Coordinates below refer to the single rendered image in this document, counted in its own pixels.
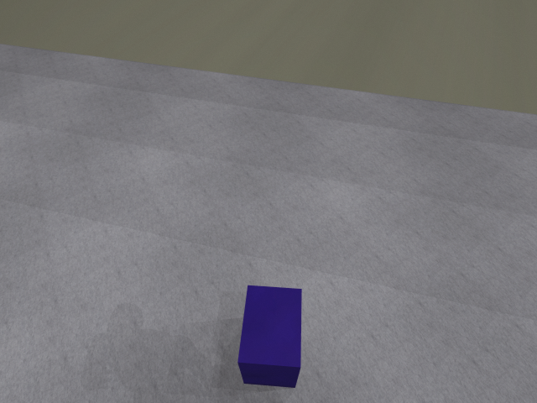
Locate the carton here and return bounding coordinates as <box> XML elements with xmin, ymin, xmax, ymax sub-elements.
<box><xmin>237</xmin><ymin>285</ymin><xmax>302</xmax><ymax>388</ymax></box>

